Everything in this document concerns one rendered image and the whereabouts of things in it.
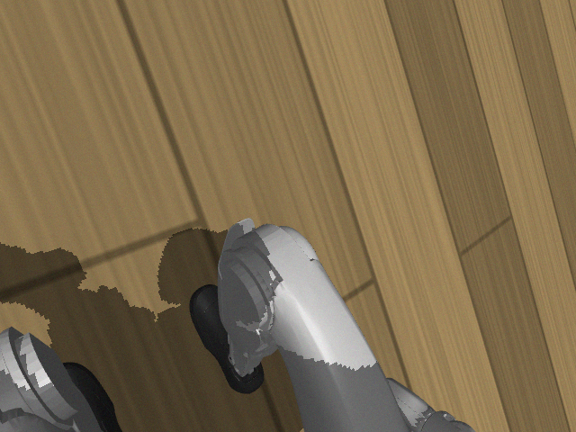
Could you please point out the left robot foot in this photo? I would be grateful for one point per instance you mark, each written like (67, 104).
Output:
(96, 396)

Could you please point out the right robot foot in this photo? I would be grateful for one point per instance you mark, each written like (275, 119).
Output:
(204, 310)

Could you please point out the right robot arm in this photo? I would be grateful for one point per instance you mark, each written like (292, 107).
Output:
(442, 421)

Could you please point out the right robot hand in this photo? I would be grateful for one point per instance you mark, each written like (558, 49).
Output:
(414, 410)

